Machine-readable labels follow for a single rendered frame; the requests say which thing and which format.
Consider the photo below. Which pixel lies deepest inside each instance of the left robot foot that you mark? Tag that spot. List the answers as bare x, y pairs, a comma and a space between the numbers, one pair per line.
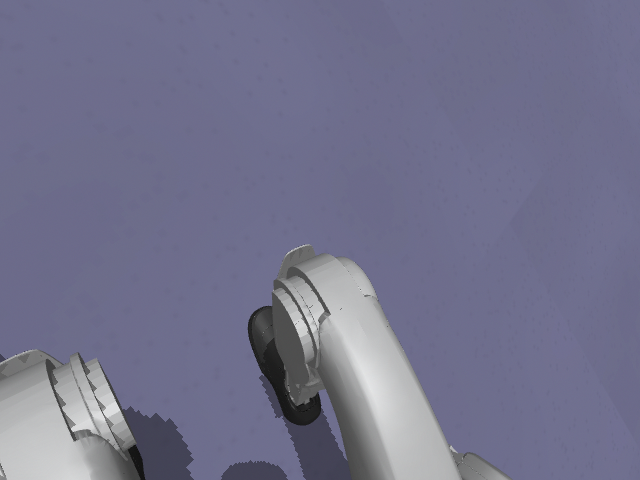
137, 460

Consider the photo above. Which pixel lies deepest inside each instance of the right robot hand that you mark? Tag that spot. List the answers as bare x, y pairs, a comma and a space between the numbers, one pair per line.
473, 467

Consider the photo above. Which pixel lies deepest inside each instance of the right robot foot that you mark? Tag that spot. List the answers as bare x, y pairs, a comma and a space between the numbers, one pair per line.
261, 336

